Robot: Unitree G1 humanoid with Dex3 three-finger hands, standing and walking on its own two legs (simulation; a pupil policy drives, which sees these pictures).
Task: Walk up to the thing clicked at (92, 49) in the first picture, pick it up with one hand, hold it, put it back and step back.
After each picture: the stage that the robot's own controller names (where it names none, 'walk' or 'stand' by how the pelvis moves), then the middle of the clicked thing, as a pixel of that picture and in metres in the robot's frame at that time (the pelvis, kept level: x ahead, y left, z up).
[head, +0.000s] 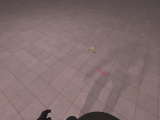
stand; (92, 49) +1.52 -0.03 -0.72
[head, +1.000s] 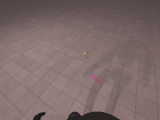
walk; (84, 55) +1.37 +0.21 -0.70
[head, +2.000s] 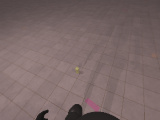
walk; (77, 70) +0.87 +0.31 -0.72
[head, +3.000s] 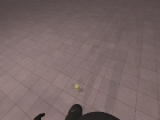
walk; (77, 87) +0.54 +0.25 -0.71
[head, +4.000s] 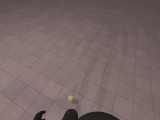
stand; (70, 99) +0.35 +0.20 -0.70
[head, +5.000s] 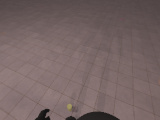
stand; (69, 107) +0.29 +0.21 -0.72
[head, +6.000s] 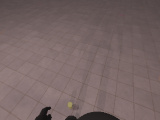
stand; (70, 105) +0.28 +0.22 -0.72
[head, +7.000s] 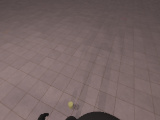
stand; (70, 105) +0.31 +0.21 -0.73
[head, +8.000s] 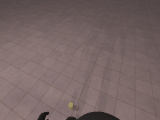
stand; (71, 105) +0.30 +0.20 -0.73
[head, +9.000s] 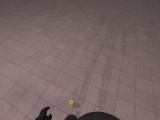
go down; (71, 103) +0.31 +0.20 -0.72
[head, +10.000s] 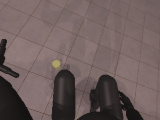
go down; (56, 65) +0.38 +0.26 -0.29
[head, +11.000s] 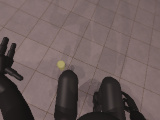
close in; (61, 65) +0.38 +0.26 -0.29
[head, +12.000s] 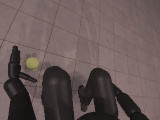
close in; (32, 64) +0.35 +0.29 -0.21
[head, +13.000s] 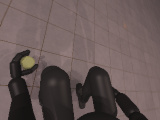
close; (28, 64) +0.35 +0.30 -0.21
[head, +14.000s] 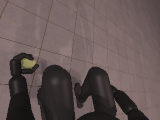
lift; (28, 63) +0.34 +0.29 -0.22
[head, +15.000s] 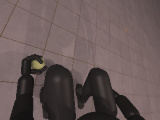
lift; (37, 64) +0.34 +0.26 -0.21
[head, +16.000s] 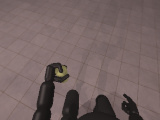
lift; (62, 74) +0.32 +0.19 +0.00
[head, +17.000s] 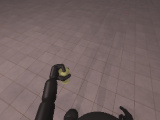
hold; (64, 75) +0.33 +0.18 +0.01
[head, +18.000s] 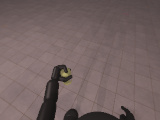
hold; (66, 76) +0.33 +0.18 +0.00
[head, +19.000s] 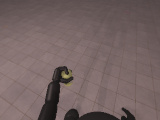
crouch; (67, 78) +0.32 +0.17 -0.01
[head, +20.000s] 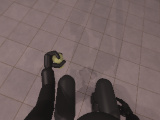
crouch; (59, 61) +0.41 +0.22 -0.10
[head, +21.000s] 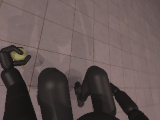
lower; (20, 57) +0.39 +0.32 -0.22
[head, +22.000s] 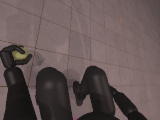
lower; (21, 56) +0.39 +0.31 -0.22
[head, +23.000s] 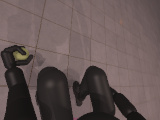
lower; (22, 57) +0.38 +0.31 -0.23
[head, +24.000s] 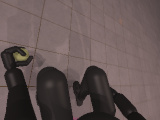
lower; (22, 57) +0.38 +0.31 -0.22
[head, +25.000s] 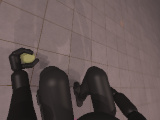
loosen; (27, 59) +0.37 +0.29 -0.23
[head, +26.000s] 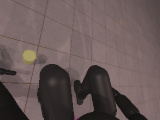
withdraw; (28, 57) +0.37 +0.28 -0.22
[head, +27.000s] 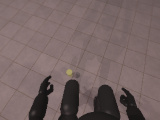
walk; (69, 73) +0.40 +0.22 -0.45
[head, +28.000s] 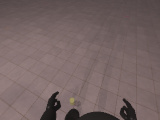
stand; (72, 101) +0.35 +0.18 -0.66
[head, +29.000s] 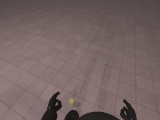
stand; (71, 102) +0.35 +0.19 -0.67
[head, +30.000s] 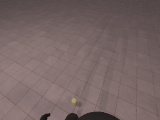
stand; (74, 101) +0.36 +0.18 -0.71
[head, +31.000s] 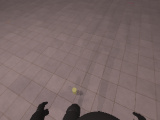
walk; (74, 90) +0.40 +0.20 -0.69
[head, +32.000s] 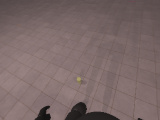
walk; (79, 80) +0.59 +0.21 -0.71
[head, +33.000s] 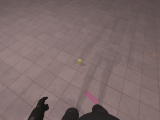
walk; (79, 62) +0.92 +0.14 -0.70
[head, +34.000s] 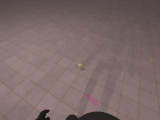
stand; (79, 66) +1.00 +0.18 -0.72
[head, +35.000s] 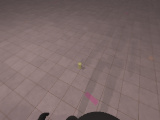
stand; (79, 65) +1.00 +0.19 -0.73
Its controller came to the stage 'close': yes
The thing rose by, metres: 0.70
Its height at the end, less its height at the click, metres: +0.00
